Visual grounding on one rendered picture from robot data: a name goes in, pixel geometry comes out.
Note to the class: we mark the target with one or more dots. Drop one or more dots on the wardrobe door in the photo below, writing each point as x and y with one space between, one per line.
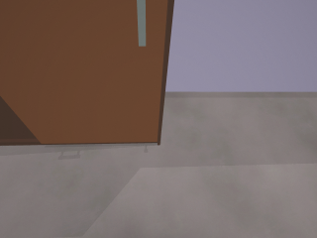
11 126
73 70

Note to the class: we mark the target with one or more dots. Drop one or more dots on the handle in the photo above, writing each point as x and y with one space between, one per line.
141 14

